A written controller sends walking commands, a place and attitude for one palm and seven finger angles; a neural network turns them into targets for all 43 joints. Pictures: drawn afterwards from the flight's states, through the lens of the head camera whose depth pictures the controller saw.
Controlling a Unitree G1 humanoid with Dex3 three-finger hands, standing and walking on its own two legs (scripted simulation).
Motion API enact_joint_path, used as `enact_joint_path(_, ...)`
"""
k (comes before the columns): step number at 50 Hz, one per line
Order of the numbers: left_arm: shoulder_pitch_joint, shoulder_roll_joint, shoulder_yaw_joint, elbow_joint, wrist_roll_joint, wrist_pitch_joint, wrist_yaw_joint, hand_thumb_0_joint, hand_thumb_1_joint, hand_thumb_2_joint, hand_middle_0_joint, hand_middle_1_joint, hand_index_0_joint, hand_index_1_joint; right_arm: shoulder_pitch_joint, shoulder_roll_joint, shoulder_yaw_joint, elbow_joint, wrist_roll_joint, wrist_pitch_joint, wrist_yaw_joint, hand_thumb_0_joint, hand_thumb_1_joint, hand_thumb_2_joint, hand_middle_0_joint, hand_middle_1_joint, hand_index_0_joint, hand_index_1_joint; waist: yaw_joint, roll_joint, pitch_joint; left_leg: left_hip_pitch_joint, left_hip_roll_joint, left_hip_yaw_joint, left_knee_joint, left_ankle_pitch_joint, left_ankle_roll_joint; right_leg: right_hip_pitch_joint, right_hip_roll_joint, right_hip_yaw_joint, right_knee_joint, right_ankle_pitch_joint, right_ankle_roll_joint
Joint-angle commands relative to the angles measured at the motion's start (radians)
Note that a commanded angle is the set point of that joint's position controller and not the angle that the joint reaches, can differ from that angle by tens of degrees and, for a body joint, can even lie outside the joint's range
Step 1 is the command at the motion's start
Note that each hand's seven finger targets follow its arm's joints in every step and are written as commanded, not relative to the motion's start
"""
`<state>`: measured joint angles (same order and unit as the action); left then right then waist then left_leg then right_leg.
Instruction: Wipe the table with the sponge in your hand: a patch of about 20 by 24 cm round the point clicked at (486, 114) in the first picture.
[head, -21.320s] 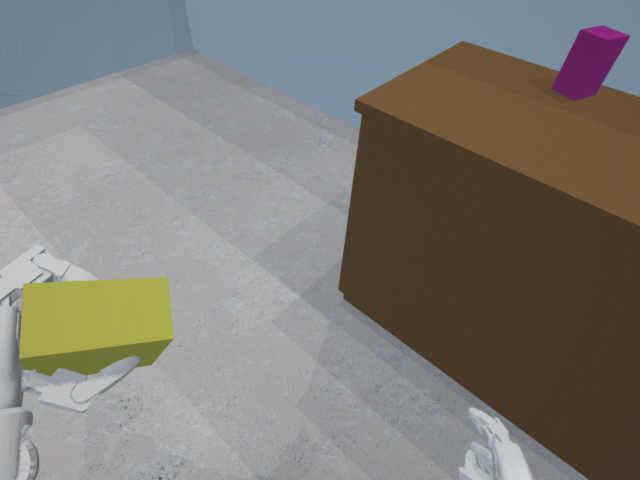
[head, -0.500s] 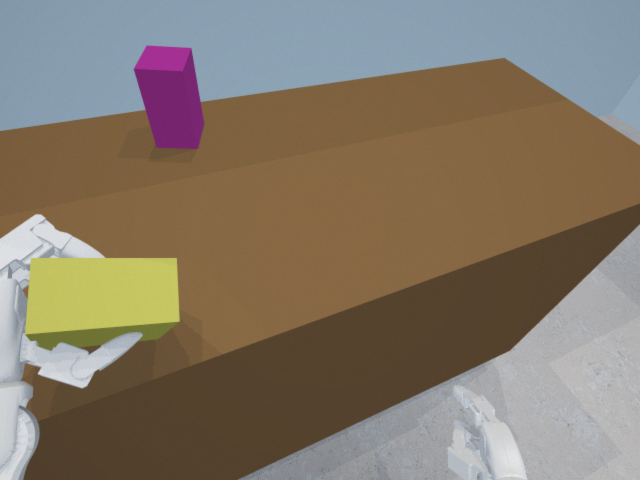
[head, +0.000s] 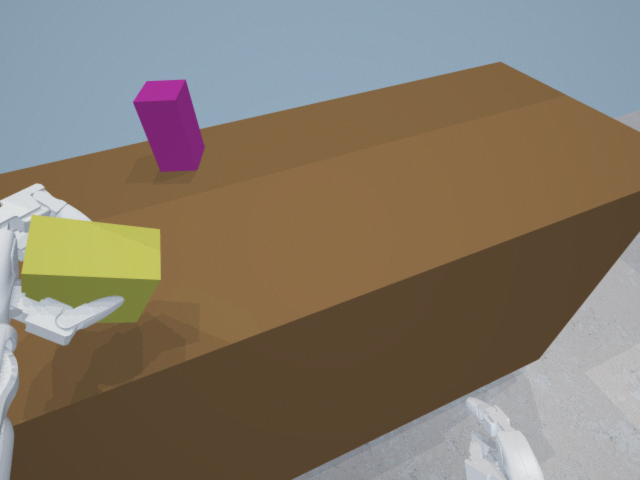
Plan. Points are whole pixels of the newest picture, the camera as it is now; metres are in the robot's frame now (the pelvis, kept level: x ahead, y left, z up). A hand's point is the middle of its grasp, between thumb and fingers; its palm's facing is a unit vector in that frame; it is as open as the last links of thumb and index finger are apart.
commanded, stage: turn the palm down, sponge in hand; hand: left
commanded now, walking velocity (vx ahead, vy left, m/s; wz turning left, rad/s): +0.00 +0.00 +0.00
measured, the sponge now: (109, 276) +0.26 +0.25 +0.17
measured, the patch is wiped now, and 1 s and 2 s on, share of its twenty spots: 0.00 0.00 0.00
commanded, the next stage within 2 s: move the sponge above the wiping area in 1.98 s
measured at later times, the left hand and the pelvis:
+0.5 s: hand (120, 289) +0.24 +0.21 +0.19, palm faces +0.27 -0.53 -0.81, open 9.8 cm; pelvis -0.01 -0.06 -0.01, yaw +2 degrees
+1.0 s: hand (57, 263) +0.23 +0.26 +0.23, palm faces +0.36 -0.29 -0.89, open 9.8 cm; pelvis +0.00 -0.01 +0.00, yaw +2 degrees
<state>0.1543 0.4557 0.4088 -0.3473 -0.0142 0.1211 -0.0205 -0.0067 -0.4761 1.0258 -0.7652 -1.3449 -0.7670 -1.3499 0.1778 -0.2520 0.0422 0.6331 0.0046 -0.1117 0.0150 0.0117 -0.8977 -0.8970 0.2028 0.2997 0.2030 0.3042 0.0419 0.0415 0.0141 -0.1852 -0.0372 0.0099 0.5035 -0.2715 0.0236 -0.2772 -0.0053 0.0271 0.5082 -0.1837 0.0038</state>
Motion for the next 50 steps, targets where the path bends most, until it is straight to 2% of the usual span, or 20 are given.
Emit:
enact_joint_path(1, 0.050, 0.284, 0.101, -0.281, 0.096, -0.029, 0.022, 0.000, 0.100, 1.300, -1.200, -1.600, -1.200, -1.600, -0.198, -0.132, -0.053, -0.221, -0.002, -0.035, -0.020, 0.000, -0.900, -0.900, 0.200, 0.300, 0.200, 0.300, 0.033, -0.088, -0.091, -0.093, 0.056, -0.021, -0.107, 0.093, -0.008, 0.069, 0.020, -0.104, -0.022, -0.014, -0.027)
enact_joint_path(3, 0.022, 0.341, 0.196, -0.320, 0.064, -0.088, 0.062, 0.000, 0.100, 1.300, -1.200, -1.600, -1.200, -1.600, -0.203, -0.115, -0.051, -0.223, -0.004, -0.034, -0.048, 0.000, -0.900, -0.900, 0.200, 0.300, 0.200, 0.300, 0.041, -0.125, -0.130, -0.101, 0.044, -0.020, -0.087, 0.021, 0.000, 0.059, 0.018, -0.083, -0.038, -0.098, -0.014)
enact_joint_path(4, -0.098, 0.424, 0.261, -0.376, 0.049, -0.117, 0.090, 0.000, 0.100, 1.300, -1.200, -1.600, -1.200, -1.600, -0.227, -0.118, -0.048, -0.226, 0.015, -0.029, -0.058, 0.000, -0.900, -0.900, 0.200, 0.300, 0.200, 0.300, 0.037, -0.063, -0.157, -0.093, 0.036, -0.013, -0.085, -0.066, -0.001, 0.042, 0.019, -0.054, -0.050, -0.178, -0.010)
enact_joint_path(5, -0.152, 0.334, 0.192, -0.379, 0.043, -0.149, 0.112, 0.000, 0.100, 1.300, -1.200, -1.600, -1.200, -1.600, -0.217, -0.077, -0.045, -0.221, 0.002, -0.042, -0.067, 0.000, -0.900, -0.900, 0.200, 0.300, 0.200, 0.300, 0.052, -0.019, -0.164, -0.087, 0.033, -0.009, -0.083, -0.035, -0.009, 0.069, 0.009, -0.056, -0.057, -0.165, -0.019)
enact_joint_path(8, -0.138, 0.351, 0.194, -0.234, 0.060, -0.175, 0.147, 0.000, 0.100, 1.300, -1.200, -1.600, -1.200, -1.600, -0.151, -0.095, -0.061, -0.146, 0.001, -0.048, -0.092, 0.000, -0.900, -0.900, 0.200, 0.300, 0.200, 0.300, 0.032, 0.094, -0.133, -0.080, 0.028, 0.005, -0.054, -0.030, -0.013, 0.049, 0.000, -0.023, -0.082, -0.148, -0.017)
enact_joint_path(9, -0.197, 0.383, 0.184, -0.195, 0.093, -0.151, 0.152, 0.000, 0.100, 1.300, -1.200, -1.600, -1.200, -1.600, -0.158, -0.102, -0.057, -0.144, 0.009, -0.044, -0.092, 0.000, -0.900, -0.900, 0.200, 0.300, 0.200, 0.300, 0.013, 0.133, -0.122, -0.083, 0.022, 0.016, -0.040, -0.051, -0.010, 0.027, -0.008, -0.001, -0.094, -0.184, -0.018)
enact_joint_path(10, -0.188, 0.351, 0.133, -0.130, 0.105, -0.117, 0.138, 0.000, 0.100, 1.300, -1.200, -1.600, -1.200, -1.600, -0.157, -0.104, -0.060, -0.135, 0.001, -0.036, -0.098, 0.000, -0.900, -0.900, 0.200, 0.300, 0.200, 0.300, 0.011, 0.110, -0.109, -0.107, 0.023, 0.014, -0.037, -0.053, -0.011, 0.047, -0.028, 0.016, -0.115, -0.194, -0.017)
enact_joint_path(14, -0.276, 0.401, 0.017, -0.021, 0.167, 0.039, 0.031, 0.000, 0.100, 1.300, -1.200, -1.600, -1.200, -1.600, -0.245, -0.125, -0.045, -0.156, 0.027, -0.010, -0.124, 0.000, -0.900, -0.900, 0.200, 0.300, 0.200, 0.300, -0.013, 0.035, -0.066, -0.137, 0.024, 0.029, 0.028, -0.061, -0.011, 0.065, -0.091, 0.152, -0.190, -0.363, -0.005)
enact_joint_path(16, -0.323, 0.394, -0.041, -0.034, 0.186, 0.066, -0.025, 0.000, 0.100, 1.300, -1.200, -1.600, -1.200, -1.600, -0.247, -0.121, -0.049, -0.161, 0.032, -0.005, -0.133, 0.000, -0.900, -0.900, 0.200, 0.300, 0.200, 0.300, -0.004, -0.014, -0.067, -0.143, 0.034, 0.011, 0.044, -0.059, -0.014, 0.082, -0.119, 0.188, -0.201, -0.406, 0.006)
enact_joint_path(19, -0.367, 0.447, -0.002, -0.128, 0.206, 0.019, -0.056, 0.000, 0.100, 1.300, -1.200, -1.600, -1.200, -1.600, -0.294, -0.104, -0.046, -0.196, 0.047, -0.026, -0.141, 0.000, -0.900, -0.900, 0.200, 0.300, 0.200, 0.300, 0.021, -0.070, -0.124, -0.124, 0.036, -0.007, 0.057, -0.033, -0.013, 0.090, -0.111, 0.189, -0.175, -0.425, 0.005)
enact_joint_path(22, -0.247, 0.513, 0.122, -0.184, 0.214, -0.055, -0.030, 0.000, 0.100, 1.300, -1.200, -1.600, -1.200, -1.600, -0.251, -0.095, -0.061, -0.195, 0.027, -0.026, -0.139, 0.000, -0.900, -0.900, 0.200, 0.300, 0.200, 0.300, 0.071, -0.104, -0.206, -0.143, 0.046, -0.028, 0.069, 0.012, -0.021, 0.144, -0.125, 0.185, -0.126, -0.326, 0.009)
enact_joint_path(24, -0.181, 0.580, 0.218, -0.230, 0.223, -0.065, 0.016, 0.000, 0.100, 1.300, -1.200, -1.600, -1.200, -1.600, -0.259, -0.088, -0.062, -0.206, 0.033, -0.029, -0.129, 0.000, -0.900, -0.900, 0.200, 0.300, 0.200, 0.300, 0.104, -0.025, -0.249, -0.135, 0.039, -0.018, 0.075, 0.070, -0.025, 0.173, -0.115, 0.184, -0.091, -0.236, -0.006)
enact_joint_path(26, -0.109, 0.519, 0.210, -0.220, 0.220, -0.039, 0.061, 0.000, 0.100, 1.300, -1.200, -1.600, -1.200, -1.600, -0.213, -0.086, -0.067, -0.200, 0.028, -0.011, -0.121, 0.000, -0.900, -0.900, 0.200, 0.300, 0.200, 0.300, 0.102, -0.008, -0.235, -0.139, 0.045, -0.012, 0.066, 0.118, -0.026, 0.180, -0.108, 0.148, -0.056, -0.083, -0.008)
enact_joint_path(30, -0.081, 0.468, 0.132, -0.122, 0.226, 0.103, 0.102, 0.000, 0.100, 1.300, -1.200, -1.600, -1.200, -1.600, -0.204, -0.125, -0.073, -0.190, 0.040, 0.030, -0.109, 0.000, -0.900, -0.900, 0.200, 0.300, 0.200, 0.300, 0.080, -0.024, -0.157, -0.151, 0.054, -0.003, 0.050, 0.109, -0.027, 0.161, -0.104, 0.138, -0.063, -0.009, 0.003)
enact_joint_path(34, -0.157, 0.501, 0.065, -0.122, 0.300, 0.238, 0.061, 0.000, 0.100, 1.300, -1.200, -1.600, -1.200, -1.600, -0.265, -0.149, -0.052, -0.212, 0.060, 0.041, -0.123, 0.000, -0.900, -0.900, 0.200, 0.300, 0.200, 0.300, 0.063, -0.043, -0.109, -0.118, 0.045, 0.007, 0.015, 0.112, -0.005, 0.112, -0.059, 0.080, -0.063, -0.054, 0.003)
enact_joint_path(36, -0.201, 0.509, 0.034, -0.176, 0.348, 0.244, 0.012, 0.000, 0.100, 1.300, -1.200, -1.600, -1.200, -1.600, -0.260, -0.139, -0.042, -0.226, 0.061, 0.033, -0.133, 0.000, -0.900, -0.900, 0.200, 0.300, 0.200, 0.300, 0.058, -0.056, -0.150, -0.084, 0.045, 0.002, -0.009, 0.112, 0.007, 0.116, -0.049, 0.034, -0.056, -0.048, 0.010)
enact_joint_path(39, -0.313, 0.470, -0.052, -0.331, 0.389, 0.204, -0.042, 0.000, 0.100, 1.300, -1.200, -1.600, -1.200, -1.600, -0.339, -0.100, -0.012, -0.263, 0.076, -0.006, -0.148, 0.000, -0.900, -0.900, 0.200, 0.300, 0.200, 0.300, 0.053, 0.017, -0.179, -0.006, 0.038, -0.006, -0.032, 0.094, 0.016, 0.090, -0.033, 0.019, -0.064, -0.097, 0.001)
enact_joint_path(43, -0.314, 0.502, -0.033, -0.357, 0.472, 0.166, -0.045, 0.000, 0.100, 1.300, -1.200, -1.600, -1.200, -1.600, -0.288, -0.104, -0.022, -0.226, 0.050, -0.020, -0.161, 0.000, -0.900, -0.900, 0.200, 0.300, 0.200, 0.300, 0.068, 0.048, -0.186, 0.018, 0.045, -0.039, -0.085, 0.100, 0.009, 0.112, -0.020, -0.022, -0.056, -0.061, -0.012)
enact_joint_path(47, -0.384, 0.542, 0.027, -0.290, 0.547, 0.231, 0.013, 0.000, 0.100, 1.300, -1.200, -1.600, -1.200, -1.600, -0.316, -0.096, -0.010, -0.186, 0.039, -0.009, -0.141, 0.000, -0.900, -0.900, 0.200, 0.300, 0.200, 0.300, 0.100, 0.150, -0.177, -0.013, 0.054, -0.060, -0.131, 0.159, -0.022, 0.166, -0.016, -0.027, -0.049, -0.008, -0.039)
enact_joint_path(50, -0.433, 0.502, -0.010, -0.211, 0.555, 0.326, 0.021, 0.000, 0.100, 1.300, -1.200, -1.600, -1.200, -1.600, -0.352, -0.102, -0.005, -0.171, 0.043, 0.015, -0.121, 0.000, -0.900, -0.900, 0.200, 0.300, 0.200, 0.300, 0.110, 0.107, -0.176, -0.033, 0.060, -0.053, -0.137, 0.210, -0.033, 0.197, -0.014, -0.026, -0.062, 0.031, -0.049)
